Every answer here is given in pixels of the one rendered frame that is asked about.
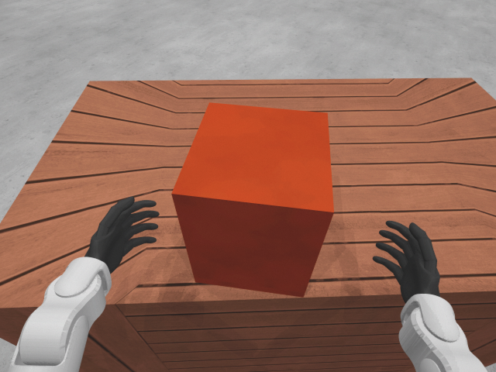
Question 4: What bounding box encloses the robot left hand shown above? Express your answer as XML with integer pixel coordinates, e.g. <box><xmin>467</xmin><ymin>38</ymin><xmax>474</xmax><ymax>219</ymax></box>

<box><xmin>85</xmin><ymin>196</ymin><xmax>159</xmax><ymax>274</ymax></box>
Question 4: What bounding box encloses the robot right hand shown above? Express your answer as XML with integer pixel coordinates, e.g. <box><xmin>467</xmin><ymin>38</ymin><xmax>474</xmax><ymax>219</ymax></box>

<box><xmin>373</xmin><ymin>221</ymin><xmax>440</xmax><ymax>304</ymax></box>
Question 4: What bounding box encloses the left robot forearm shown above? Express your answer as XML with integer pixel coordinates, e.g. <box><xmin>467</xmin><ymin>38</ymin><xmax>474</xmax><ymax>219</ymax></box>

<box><xmin>8</xmin><ymin>257</ymin><xmax>112</xmax><ymax>372</ymax></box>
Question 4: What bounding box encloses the right robot forearm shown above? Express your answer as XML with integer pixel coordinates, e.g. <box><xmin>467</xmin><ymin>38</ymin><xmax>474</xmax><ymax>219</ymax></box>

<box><xmin>398</xmin><ymin>294</ymin><xmax>487</xmax><ymax>372</ymax></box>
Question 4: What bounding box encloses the pedestal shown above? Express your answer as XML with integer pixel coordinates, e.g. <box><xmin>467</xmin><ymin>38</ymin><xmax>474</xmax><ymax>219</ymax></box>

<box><xmin>0</xmin><ymin>77</ymin><xmax>496</xmax><ymax>372</ymax></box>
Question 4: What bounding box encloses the carton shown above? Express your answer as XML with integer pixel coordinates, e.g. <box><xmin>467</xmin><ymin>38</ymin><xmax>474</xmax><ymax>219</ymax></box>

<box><xmin>171</xmin><ymin>102</ymin><xmax>334</xmax><ymax>297</ymax></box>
